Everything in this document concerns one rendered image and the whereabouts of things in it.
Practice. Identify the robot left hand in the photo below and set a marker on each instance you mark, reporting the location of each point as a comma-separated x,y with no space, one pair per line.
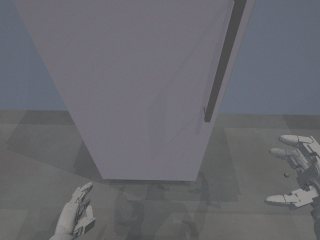
72,211

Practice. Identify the robot right hand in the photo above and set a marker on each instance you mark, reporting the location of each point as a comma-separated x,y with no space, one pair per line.
310,148

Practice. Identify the fridge door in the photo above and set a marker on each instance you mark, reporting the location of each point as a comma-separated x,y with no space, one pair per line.
135,76

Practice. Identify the handle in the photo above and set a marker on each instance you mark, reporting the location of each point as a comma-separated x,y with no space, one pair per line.
235,19

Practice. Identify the robot right forearm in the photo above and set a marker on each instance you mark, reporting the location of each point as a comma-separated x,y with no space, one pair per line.
316,217

